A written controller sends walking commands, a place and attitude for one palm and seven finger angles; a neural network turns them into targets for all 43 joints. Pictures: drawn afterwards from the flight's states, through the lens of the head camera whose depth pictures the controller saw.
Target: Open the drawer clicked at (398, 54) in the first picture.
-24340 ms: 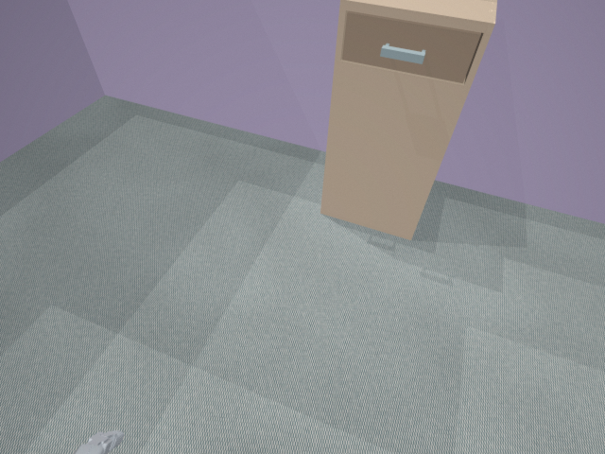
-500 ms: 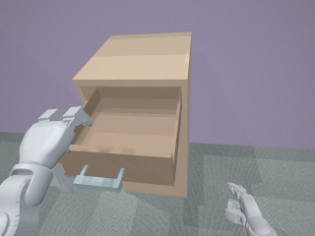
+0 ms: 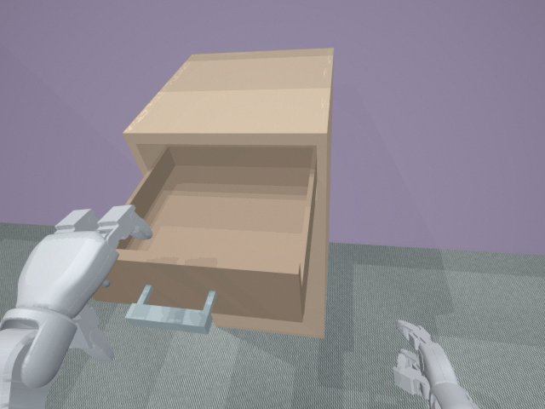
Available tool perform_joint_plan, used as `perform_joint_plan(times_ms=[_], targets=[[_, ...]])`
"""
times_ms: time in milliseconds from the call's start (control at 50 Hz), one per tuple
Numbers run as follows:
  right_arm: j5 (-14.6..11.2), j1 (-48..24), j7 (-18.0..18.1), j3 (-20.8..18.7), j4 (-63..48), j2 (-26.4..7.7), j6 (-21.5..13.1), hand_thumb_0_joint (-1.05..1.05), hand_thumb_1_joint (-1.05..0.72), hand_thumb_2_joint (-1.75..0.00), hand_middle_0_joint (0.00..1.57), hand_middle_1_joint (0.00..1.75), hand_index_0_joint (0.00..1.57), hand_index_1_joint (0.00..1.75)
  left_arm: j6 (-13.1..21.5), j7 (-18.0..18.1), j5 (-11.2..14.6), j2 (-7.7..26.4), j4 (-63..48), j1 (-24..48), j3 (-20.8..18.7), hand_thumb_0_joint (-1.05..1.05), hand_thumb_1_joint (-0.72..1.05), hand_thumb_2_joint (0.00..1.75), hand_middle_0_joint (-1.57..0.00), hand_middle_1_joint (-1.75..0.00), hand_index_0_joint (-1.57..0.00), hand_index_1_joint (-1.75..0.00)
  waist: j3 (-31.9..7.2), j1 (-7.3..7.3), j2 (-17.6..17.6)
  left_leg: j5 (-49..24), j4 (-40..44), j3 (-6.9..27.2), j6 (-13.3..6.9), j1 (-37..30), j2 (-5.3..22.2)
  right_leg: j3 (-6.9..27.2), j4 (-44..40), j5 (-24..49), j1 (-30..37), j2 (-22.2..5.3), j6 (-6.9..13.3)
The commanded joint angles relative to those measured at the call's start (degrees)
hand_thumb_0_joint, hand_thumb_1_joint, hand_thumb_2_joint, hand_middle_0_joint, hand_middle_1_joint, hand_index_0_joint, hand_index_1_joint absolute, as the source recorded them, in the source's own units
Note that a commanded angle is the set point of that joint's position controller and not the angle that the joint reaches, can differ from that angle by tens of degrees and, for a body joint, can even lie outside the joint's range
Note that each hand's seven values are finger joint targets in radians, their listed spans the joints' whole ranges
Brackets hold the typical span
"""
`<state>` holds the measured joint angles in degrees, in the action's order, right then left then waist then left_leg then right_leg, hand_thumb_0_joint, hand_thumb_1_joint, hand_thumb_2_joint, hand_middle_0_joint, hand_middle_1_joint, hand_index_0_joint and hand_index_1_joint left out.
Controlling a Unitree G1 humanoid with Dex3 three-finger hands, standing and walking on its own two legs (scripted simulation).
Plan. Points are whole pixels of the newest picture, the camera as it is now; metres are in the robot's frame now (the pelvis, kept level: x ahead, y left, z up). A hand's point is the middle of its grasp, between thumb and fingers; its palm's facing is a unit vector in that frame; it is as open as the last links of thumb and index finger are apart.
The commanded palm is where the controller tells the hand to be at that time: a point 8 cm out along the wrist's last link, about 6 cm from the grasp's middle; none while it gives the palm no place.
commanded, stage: draw the hand back to the body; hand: left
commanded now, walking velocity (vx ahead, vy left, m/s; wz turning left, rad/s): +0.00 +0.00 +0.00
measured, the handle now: (174, 306) +0.25 +0.21 +0.03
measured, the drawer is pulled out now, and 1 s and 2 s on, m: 0.30 0.30 0.30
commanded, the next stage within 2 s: step back with the hand held close in 1.22 s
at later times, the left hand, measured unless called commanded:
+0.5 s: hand (117, 251) +0.21 +0.20 +0.21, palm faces +0.35 -0.87 -0.34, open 13.1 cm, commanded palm +0.17 +0.25 +0.22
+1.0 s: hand (107, 245) +0.22 +0.22 +0.20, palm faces +0.43 -0.80 -0.43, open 8.8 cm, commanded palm +0.17 +0.27 +0.22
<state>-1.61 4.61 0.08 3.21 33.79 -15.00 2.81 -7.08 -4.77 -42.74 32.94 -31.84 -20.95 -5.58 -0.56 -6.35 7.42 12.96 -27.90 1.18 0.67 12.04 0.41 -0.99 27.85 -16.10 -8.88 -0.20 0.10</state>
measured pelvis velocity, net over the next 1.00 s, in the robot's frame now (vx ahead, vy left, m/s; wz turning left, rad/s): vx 0.04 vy -0.01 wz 0.00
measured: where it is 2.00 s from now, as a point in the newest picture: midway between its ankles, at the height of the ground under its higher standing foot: outside the picture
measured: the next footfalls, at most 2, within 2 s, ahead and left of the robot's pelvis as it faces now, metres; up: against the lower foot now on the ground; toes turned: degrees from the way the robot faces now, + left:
none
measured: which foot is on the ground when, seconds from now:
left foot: down 0.00-1.00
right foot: down 0.00-1.00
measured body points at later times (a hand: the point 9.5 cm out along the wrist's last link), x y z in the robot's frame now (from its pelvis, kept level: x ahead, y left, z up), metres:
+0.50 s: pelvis +0.03 +0.00 +0.00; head +0.01 -0.01 +0.45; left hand +0.19 +0.24 +0.23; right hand +0.22 -0.20 -0.07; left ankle +0.03 +0.13 -0.74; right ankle -0.01 -0.12 -0.74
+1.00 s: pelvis +0.04 -0.01 +0.00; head +0.03 -0.04 +0.45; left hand +0.20 +0.26 +0.22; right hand +0.24 -0.23 -0.08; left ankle +0.03 +0.13 -0.74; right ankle -0.01 -0.12 -0.74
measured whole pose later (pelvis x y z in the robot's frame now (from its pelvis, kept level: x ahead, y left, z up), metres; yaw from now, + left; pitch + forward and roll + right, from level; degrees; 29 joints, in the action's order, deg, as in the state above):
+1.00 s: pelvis +0.04 -0.01 +0.00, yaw +0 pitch -2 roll +0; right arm -1.1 9.2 4.4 0.5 36.0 -12.3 -6.5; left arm 6.9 6.1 4.5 20.3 -32.8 -29.7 -20.4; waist -0.7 -3.7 4.3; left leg 16.3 -27.3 1.3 1.6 9.3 1.6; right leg -1.2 25.8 -18.5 -5.5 0.9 1.0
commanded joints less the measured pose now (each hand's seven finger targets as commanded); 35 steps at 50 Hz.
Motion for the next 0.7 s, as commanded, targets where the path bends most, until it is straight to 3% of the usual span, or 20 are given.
perform_joint_plan(times_ms=[0,40,60,80,140,160,200,220,240,260,280,320,340,360,420,460,500,540,600,680], targets=[[0.17,-11.17,0.49,-2.17,-11.95,-4.79,-3.21,0.0,-0.9,-0.9,0.2,0.3,0.2,0.3,1.9,2.71,-0.89,13.28,-12.89,3.39,-10.71,0.0,-0.5,0.3,-0.3,-1.2,-0.3,-1.2,-7.45,-0.64,-5.33,-8.37,2.68,-1.82,-1.36,-4.13,-0.46,-1.22,-5.78,7.65,-1.62,-0.25,0.12],[-0.43,-12.36,0.44,-1.97,-12.38,-4.93,-3.82,0.0,-0.9,-0.9,0.2,0.3,0.2,0.3,2.48,3.73,0.13,15.73,-15.18,4.07,-14.08,0.0,-0.5,0.3,-0.3,-1.2,-0.3,-1.2,-7.94,-0.62,-3.39,-7.93,2.14,-1.56,-0.96,-4.07,0.14,-0.74,-5.45,7.43,-1.74,-0.08,0.46],[0.31,-10.89,0.36,-1.82,-12.65,-4.4,-3.68,0.0,-0.9,-0.9,0.2,0.3,0.2,0.3,2.97,3.77,0.02,14.12,-15.45,3.24,-12.88,0.0,-0.5,0.3,-0.3,-1.2,-0.3,-1.2,-9.02,-1.13,-3.17,-9.06,1.92,-1.72,-1.22,-4.23,-0.34,-1.43,-5.12,8.39,-1.38,-0.29,0.41],[0.08,-10.13,0.3,-2.11,-12.33,-4.26,-3.55,0.0,-0.9,-0.9,0.2,0.3,0.2,0.3,3.03,4.21,0.3,13.98,-13.84,0.62,-13.76,0.0,-0.5,0.3,-0.3,-1.2,-0.3,-1.2,-7.36,-0.74,-4.75,-9.89,1.9,-1.78,-1.12,-4.24,0.06,-1.79,-5.11,9.15,-2.12,-0.42,0.23],[-0.75,-11.48,0.18,-2.45,-12.08,-4.88,-3.34,0.0,-0.9,-0.9,0.2,0.3,0.2,0.3,2.67,4.66,2.46,16.04,-12.42,-0.39,-17.48,0.0,-0.5,0.3,-0.3,-1.2,-0.3,-1.2,-5.35,-0.35,-4.1,-8.7,1.54,-1.69,-0.8,-3.13,0.28,-1.2,-5.38,9.02,-2.81,0.07,0.34],[-0.1,-10.25,-0.01,-2.32,-12.17,-4.68,-2.88,0.0,-0.9,-0.9,0.2,0.3,0.2,0.3,2.78,4.19,1.84,14.16,-12.19,1.02,-14.99,0.0,-0.5,0.3,-0.3,-1.2,-0.3,-1.2,-5.47,-0.45,-3.39,-8.92,1.66,-1.86,-1.0,-2.83,-0.05,-1.99,-5.24,8.44,-3.2,-0.03,0.29],[-0.35,-9.54,0.04,-2.8,-12.43,-5.04,-2.71,0.0,-0.9,-0.9,0.2,0.3,0.2,0.3,2.53,4.09,2.87,13.55,-11.21,-1.85,-14.72,0.0,-0.5,0.3,-0.3,-1.2,-0.3,-1.2,-5.02,0.0,-4.31,-9.1,1.64,-2.0,-1.14,-2.87,0.13,-2.3,-5.12,9.14,-3.44,-0.13,-0.16],[-0.47,-4.99,1.83,-3.01,-13.5,-0.21,-6.92,0.0,-0.9,-0.9,0.2,0.3,0.2,0.3,8.71,6.53,41.06,-9.31,-14.45,6.07,-11.84,0.0,-0.47,0.32,-0.3,-1.18,-0.3,-1.18,-1.22,6.26,-9.95,-4.73,1.81,-2.15,-2.27,-8.37,1.49,-2.88,-6.2,7.91,-4.75,1.01,0.72],[0.13,-5.32,2.8,-2.38,-11.34,-1.78,-9.7,0.0,-0.9,-0.9,0.2,0.3,0.2,0.3,11.38,8.36,41.72,-3.79,-10.24,2.3,-14.4,0.0,-0.43,0.33,-0.29,-1.15,-0.29,-1.15,-0.05,5.53,-11.59,-0.9,2.49,-1.1,-1.91,-8.21,2.37,-2.06,-6.45,3.53,-6.15,1.4,0.88],[0.39,-4.12,3.11,-2.25,-10.74,-1.94,-10.56,0.0,-0.9,-0.9,0.2,0.3,0.2,0.3,12.39,9.3,41.3,-5.71,-7.26,-1.67,-13.55,0.0,-0.4,0.34,-0.29,-1.13,-0.29,-1.13,1.61,5.09,-8.72,0.7,3.05,-1.3,-1.76,-7.03,2.18,-2.59,-6.78,1.88,-6.63,0.71,0.93],[0.24,-3.68,3.65,-2.52,-11.04,-2.01,-11.08,0.0,-0.9,-0.9,0.2,0.3,0.2,0.3,13.54,9.93,44.37,-5.52,-12.84,-2.22,-14.68,0.0,-0.36,0.36,-0.29,-1.11,-0.29,-1.11,-1.38,4.25,-11.43,-1.43,4.01,-0.55,-1.69,-7.61,2.28,-3.0,-6.77,3.14,-4.21,0.06,0.59],[0.8,-3.91,4.5,-2.85,-11.13,-2.34,-13.3,0.0,-0.9,-0.9,0.2,0.3,0.2,0.3,16.25,11.43,45.11,-2.15,-20.56,1.62,-16.95,0.0,-0.29,0.39,-0.29,-1.07,-0.29,-1.07,-7.33,3.2,-7.03,-4.11,3.64,-1.23,-1.75,-9.42,1.72,-1.88,-5.79,5.49,-1.21,-0.77,0.39],[1.21,-4.71,4.83,-2.52,-9.96,-2.57,-14.59,0.0,-0.9,-0.9,0.2,0.3,0.2,0.3,16.96,12.35,45.52,-0.08,-21.27,1.7,-18.81,0.0,-0.26,0.4,-0.28,-1.04,-0.28,-1.04,-6.62,2.77,-2.58,-3.45,3.51,-1.36,-1.44,-8.7,1.58,-1.22,-5.72,4.87,-1.23,-0.59,0.65],[1.56,-3.47,4.8,-2.1,-10.07,-1.56,-15.42,0.0,-0.9,-0.9,0.2,0.3,0.2,0.3,17.84,12.56,45.24,-3.14,-22.41,0.64,-16.22,0.0,-0.22,0.42,-0.28,-1.02,-0.28,-1.02,-8.04,2.62,0.6,-4.51,3.94,-1.43,-1.39,-8.66,1.24,-1.43,-5.59,5.68,-0.34,-0.93,1.07],[1.37,-2.7,4.42,-2.12,-9.26,-1.47,-16.62,0.0,-0.9,-0.9,0.2,0.3,0.2,0.3,17.98,12.97,45.64,-3.58,-21.62,-1.73,-16.35,0.0,-0.12,0.47,-0.27,-0.95,-0.27,-0.95,-4.27,2.42,3.32,-8.31,4.19,-1.14,-0.77,-6.31,1.62,-1.73,-4.97,9.22,0.17,-1.15,1.56],[1.44,-2.1,4.32,-2.26,-8.04,-1.51,-16.53,0.0,-0.9,-0.9,0.2,0.3,0.2,0.3,17.88,12.94,45.85,-4.2,-17.9,-2.82,-16.97,0.0,-0.05,0.5,-0.27,-0.91,-0.27,-0.91,-0.86,2.72,2.02,-9.57,4.02,-1.11,-0.57,-4.85,1.84,-2.2,-5.51,11.04,-0.47,-0.88,1.64],[1.15,-1.79,4.02,-2.65,-8.1,-1.7,-15.82,0.0,-0.9,-0.9,0.2,0.3,0.2,0.3,17.69,12.41,46.32,-5.04,-15.55,-3.39,-17.0,0.0,0.02,0.52,-0.26,-0.86,-0.26,-0.86,-0.46,2.84,-1.17,-10.95,3.78,-1.13,-0.69,-4.95,2.17,-2.36,-5.24,12.36,-0.61,-0.72,1.37],[1.06,-2.24,3.87,-3.05,-7.77,-1.91,-15.41,0.0,-0.9,-0.9,0.2,0.3,0.2,0.3,17.59,11.95,46.58,-5.64,-13.89,-3.94,-17.21,0.0,0.09,0.55,-0.26,-0.82,-0.26,-0.82,-0.36,2.78,-1.21,-12.84,3.68,-1.34,-0.69,-5.11,2.22,-2.39,-5.31,14.2,-0.2,-0.7,1.36],[0.91,-2.18,3.96,-3.79,-7.87,-2.21,-14.27,0.0,-0.9,-0.9,0.2,0.3,0.2,0.3,17.64,11.68,47.08,-4.89,-12.2,-5.28,-18.69,0.0,0.2,0.6,-0.25,-0.75,-0.25,-0.75,-3.08,2.73,-6.88,-13.88,2.89,-2.1,-1.29,-6.35,2.27,-2.29,-5.13,16.86,0.24,-0.89,0.65],[0.71,-2.63,4.06,-4.2,-8.37,-2.15,-13.86,0.0,-0.9,-0.9,0.2,0.3,0.2,0.3,18.12,11.59,47.17,-3.77,-14.69,-5.92,-19.79,0.0,0.34,0.66,-0.24,-0.66,-0.24,-0.66,-6.06,2.57,-5.87,-15.37,2.41,-2.54,-1.32,-7.75,2.01,-1.91,-4.94,19.0,1.07,-1.23,0.49]])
